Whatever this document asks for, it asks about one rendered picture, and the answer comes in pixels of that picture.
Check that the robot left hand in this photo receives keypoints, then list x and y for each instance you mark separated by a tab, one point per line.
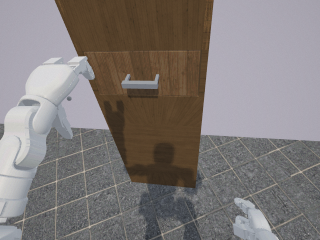
54	81

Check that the robot left forearm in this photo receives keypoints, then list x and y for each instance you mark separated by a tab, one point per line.
22	149

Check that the cabinet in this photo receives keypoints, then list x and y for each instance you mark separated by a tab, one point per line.
157	136

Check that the robot right hand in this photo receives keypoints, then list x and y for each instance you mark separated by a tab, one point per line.
256	222

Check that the handle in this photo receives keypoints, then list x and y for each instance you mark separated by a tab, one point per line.
140	84

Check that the drawer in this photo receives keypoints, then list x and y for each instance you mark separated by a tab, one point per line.
178	71

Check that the robot right forearm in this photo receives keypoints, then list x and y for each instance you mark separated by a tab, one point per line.
265	235

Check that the left robot upper arm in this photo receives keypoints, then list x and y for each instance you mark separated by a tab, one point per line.
8	232

